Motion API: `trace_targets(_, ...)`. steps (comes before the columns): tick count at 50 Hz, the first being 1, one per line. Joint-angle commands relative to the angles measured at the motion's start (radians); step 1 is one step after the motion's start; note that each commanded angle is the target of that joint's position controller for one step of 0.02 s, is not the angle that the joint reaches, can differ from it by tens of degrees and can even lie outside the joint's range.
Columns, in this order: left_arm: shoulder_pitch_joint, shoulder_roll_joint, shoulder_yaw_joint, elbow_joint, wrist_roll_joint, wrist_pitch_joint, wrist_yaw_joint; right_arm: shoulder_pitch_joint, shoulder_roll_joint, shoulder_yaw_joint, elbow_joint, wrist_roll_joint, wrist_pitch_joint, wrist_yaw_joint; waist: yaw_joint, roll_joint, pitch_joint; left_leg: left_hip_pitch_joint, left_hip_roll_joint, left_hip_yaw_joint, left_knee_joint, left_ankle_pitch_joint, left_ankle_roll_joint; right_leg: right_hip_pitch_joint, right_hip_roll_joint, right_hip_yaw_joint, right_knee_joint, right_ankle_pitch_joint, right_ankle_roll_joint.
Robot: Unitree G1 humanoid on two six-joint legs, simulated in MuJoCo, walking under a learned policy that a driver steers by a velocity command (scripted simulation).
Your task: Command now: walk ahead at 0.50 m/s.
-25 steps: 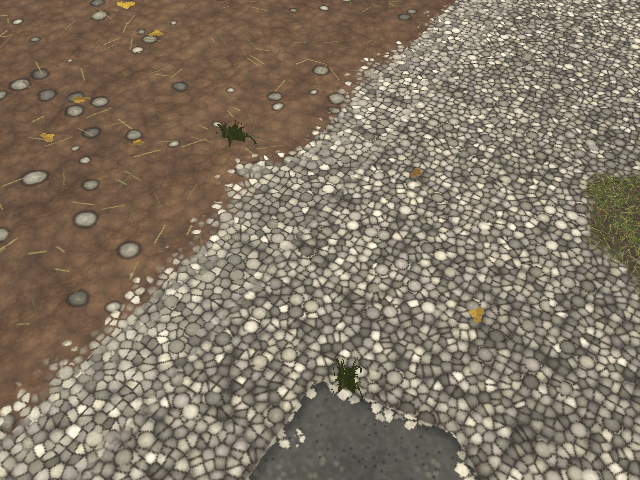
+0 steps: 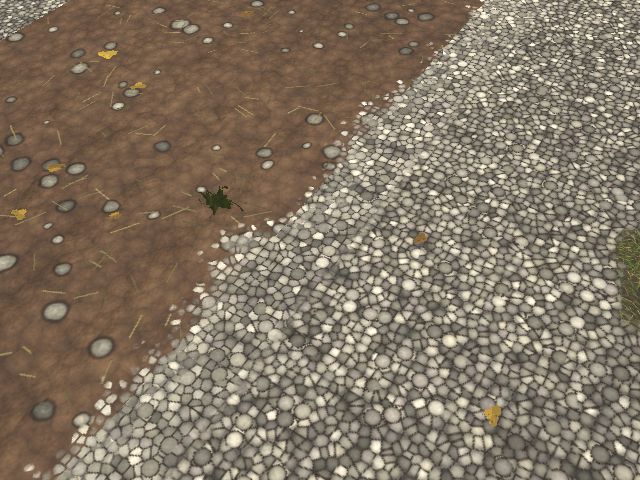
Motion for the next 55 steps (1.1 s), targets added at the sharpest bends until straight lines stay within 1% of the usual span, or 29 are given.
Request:
trace_targets(1,0.065,0.096,0.015,-0.007,-0.006,-0.027,0.003,0.039,-0.027,-0.006,-0.028,-0.006,0.016,0.011,-0.027,-0.082,0.008,-0.108,0.047,0.005,-0.034,0.088,-0.024,0.037,-0.260,0.222,-0.238,0.201,-0.104)
trace_targets(7,0.163,0.086,0.003,0.035,-0.006,-0.025,0.008,-0.209,-0.013,0.009,-0.101,0.007,0.013,0.014,0.028,-0.086,0.055,-0.166,0.036,0.059,-0.344,0.263,-0.051,0.105,-0.224,0.147,-0.250,0.320,-0.087)
trace_targets(12,0.233,0.095,0.002,0.076,0.006,-0.019,0.021,-0.323,-0.024,0.012,-0.140,0.009,0.006,0.010,0.057,-0.094,0.074,-0.156,0.001,0.079,-0.491,0.243,-0.018,0.249,-0.268,0.143,-0.207,0.422,-0.097)
trace_targets(15,0.202,0.111,0.007,0.084,0.014,-0.013,0.031,-0.279,-0.042,0.003,-0.136,0.010,-0.006,0.004,0.017,-0.098,0.053,-0.056,-0.039,0.091,-0.552,0.132,0.028,0.307,-0.289,0.126,-0.104,0.644,-0.081)
trace_targets(16,0.186,0.120,0.009,0.085,0.015,-0.012,0.032,-0.199,-0.054,-0.006,-0.111,0.009,-0.012,-0.003,-0.017,-0.104,0.011,0.051,-0.072,0.104,-0.573,0.097,0.047,0.305,-0.283,0.115,-0.009,0.776,-0.069)
trace_targets(17,0.168,0.122,0.009,0.085,0.012,-0.007,0.030,-0.046,-0.070,-0.018,-0.058,0.005,-0.021,-0.011,-0.083,-0.080,-0.065,0.231,-0.103,0.121,-0.637,0.125,0.072,0.271,-0.251,0.085,0.165,0.815,-0.051)
trace_targets(18,0.160,0.107,0.001,0.068,0.005,-0.009,0.028,0.135,-0.124,-0.039,-0.007,-0.015,-0.030,-0.023,-0.146,-0.042,-0.174,0.499,-0.001,0.008,-0.641,0.104,0.117,0.098,-0.213,0.062,0.404,0.614,-0.033)
trace_targets(19,0.259,0.005,-0.021,0.038,-0.040,-0.009,0.014,0.255,-0.237,-0.070,0.000,-0.038,-0.031,-0.030,-0.128,0.172,-0.330,0.816,0.320,-0.466,-0.703,-0.031,0.244,-0.266,-0.055,-0.003,0.816,0.061,0.020)
trace_targets(20,0.237,0.078,0.002,0.054,-0.019,-0.005,0.018,0.191,-0.207,-0.066,-0.007,0.000,-0.015,-0.019,-0.112,0.108,-0.336,0.768,0.371,-0.665,-0.829,-0.054,0.261,-0.385,0.000,0.127,0.957,-0.332,0.005)
trace_targets(21,0.148,0.094,0.012,0.029,-0.010,-0.002,0.018,0.071,-0.161,-0.052,-0.023,0.017,-0.012,-0.016,-0.063,0.047,-0.165,0.614,0.330,-0.486,-0.850,-0.098,0.219,-0.437,-0.069,0.163,0.962,-0.244,-0.005)
trace_targets(22,0.101,0.077,0.008,0.021,-0.007,-0.005,0.013,-0.002,-0.093,-0.035,-0.036,0.018,-0.020,-0.012,-0.040,0.004,-0.073,0.471,0.290,-0.365,-0.900,-0.051,0.182,-0.415,-0.108,0.163,0.904,-0.165,-0.005)
trace_targets(23,0.090,0.057,0.010,0.025,-0.002,0.003,0.010,-0.031,-0.057,-0.024,-0.032,0.016,-0.028,-0.014,-0.012,0.005,-0.022,0.382,0.244,-0.265,-0.932,0.004,0.135,-0.377,-0.134,0.160,0.848,-0.128,-0.003)
trace_targets(24,0.107,0.043,0.010,0.030,0.014,0.019,0.004,-0.033,-0.029,-0.015,-0.019,0.019,-0.035,-0.019,0.015,0.028,0.001,0.316,0.205,-0.183,-0.953,0.062,0.100,-0.333,-0.150,0.161,0.808,-0.106,0.007)
trace_targets(26,0.118,0.020,0.010,0.034,0.021,0.044,-0.008,0.015,-0.028,-0.012,0.004,0.018,-0.054,-0.024,0.032,0.031,-0.002,0.289,0.186,-0.098,-0.969,0.166,0.089,-0.310,-0.149,0.149,0.800,-0.073,0.019)
trace_targets(29,0.018,0.021,0.014,-0.006,0.016,0.062,-0.017,0.061,-0.059,-0.018,0.020,0.018,-0.067,-0.028,0.034,0.025,0.026,0.316,0.171,0.003,-0.992,0.241,0.077,-0.418,-0.165,0.136,0.751,0.028,0.033)
trace_targets(34,-0.166,0.011,0.004,-0.076,0.009,0.058,-0.028,0.122,-0.051,-0.009,0.036,0.018,-0.067,-0.036,0.002,0.023,0.061,0.379,0.144,0.123,-0.987,0.370,0.054,-0.482,-0.152,0.082,0.505,0.185,0.045)
trace_targets(39,-0.305,0.007,-0.007,-0.137,0.016,0.054,-0.035,0.214,-0.072,-0.012,0.069,0.013,-0.056,-0.054,-0.037,0.026,0.075,0.536,0.187,0.193,-0.931,0.552,0.051,-0.464,-0.117,-0.013,0.311,0.160,0.007)
trace_targets(42,-0.268,0.027,0.003,-0.139,0.019,0.054,-0.031,0.200,-0.100,-0.019,0.069,0.009,-0.042,-0.065,-0.001,0.056,0.038,0.610,0.207,0.243,-0.790,0.905,0.043,-0.365,-0.052,-0.062,0.272,0.029,-0.049)
trace_targets(44,-0.138,0.058,0.021,-0.104,0.021,0.052,-0.025,0.177,-0.131,-0.029,0.059,0.004,-0.026,-0.067,0.058,0.078,-0.041,0.617,0.214,0.262,-0.561,1.084,0.045,-0.216,0.017,-0.084,0.251,-0.075,-0.099)
trace_targets(45,-0.021,0.084,0.037,-0.069,0.026,0.045,-0.021,0.165,-0.143,-0.033,0.048,0.008,-0.018,-0.062,0.110,0.063,-0.106,0.554,0.208,0.270,-0.366,1.008,0.035,-0.059,0.043,-0.067,0.180,-0.069,-0.129)
trace_targets(46,0.122,0.161,0.067,-0.036,0.040,0.040,-0.009,0.141,-0.139,-0.032,0.018,0.014,-0.018,-0.054,0.182,-0.018,-0.189,0.353,0.179,0.275,-0.069,0.732,0.004,0.176,-0.067,0.115,0.098,-0.128,-0.186)
trace_targets(47,0.100,0.272,0.094,-0.051,0.036,0.045,0.001,0.174,-0.019,-0.011,-0.054,0.024,-0.025,-0.027,0.100,-0.269,-0.253,-0.125,-0.047,0.229,0.314,-0.251,-0.057,0.485,-0.375,0.660,0.031,-0.100,-0.353)
trace_targets(48,0.125,0.264,0.091,-0.051,0.007,0.059,0.002,0.031,-0.104,-0.027,-0.091,0.018,-0.040,-0.020,0.141,-0.105,-0.263,-0.259,-0.070,-0.007,0.382,-0.245,-0.051,0.482,-0.388,0.811,-0.083,-0.119,-0.356)
trace_targets(49,0.052,0.234,0.082,-0.052,0.002,0.061,0.010,-0.030,-0.096,-0.022,-0.122,0.029,-0.057,-0.015,0.104,-0.073,-0.124,-0.316,-0.004,-0.030,0.318,-0.126,-0.041,0.368,-0.376,0.658,-0.109,-0.062,-0.313)
trace_targets(50,0.003,0.179,0.069,-0.057,-0.001,0.057,0.010,-0.015,-0.097,-0.022,-0.113,0.030,-0.065,-0.018,0.058,0.001,-0.059,-0.258,0.029,-0.024,0.221,-0.057,-0.042,0.243,-0.338,0.569,-0.127,0.064,-0.267)
trace_targets(51,-0.040,0.150,0.060,-0.065,-0.005,0.050,0.013,-0.002,-0.094,-0.024,-0.104,0.016,-0.056,-0.023,0.017,0.029,-0.027,-0.195,0.050,-0.026,0.152,-0.041,-0.053,0.152,-0.286,0.483,-0.134,0.176,-0.230)
trace_targets(52,-0.060,0.126,0.051,-0.070,-0.012,0.041,0.017,0.025,-0.083,-0.022,-0.103,-0.003,-0.035,-0.022,-0.012,0.016,-0.032,-0.129,0.059,-0.029,0.104,-0.036,-0.071,0.093,-0.245,0.422,-0.142,0.250,-0.214)
trace_targets(53,-0.054,0.124,0.047,-0.070,-0.016,0.029,0.017,0.031,-0.074,-0.022,-0.105,-0.013,-0.015,-0.019,-0.024,0.003,-0.042,-0.096,0.061,-0.027,0.069,-0.040,-0.086,0.066,-0.222,0.392,-0.143,0.302,-0.208)
trace_targets(55,-0.018,0.155,0.051,-0.062,-0.019,0.012,0.015,0.006,-0.061,-0.018,-0.125,-0.017,0.012,-0.011,-0.030,-0.017,-0.038,-0.101,0.058,-0.006,0.001,-0.018,-0.111,0.034,-0.188,0.353,-0.148,0.368,-0.203)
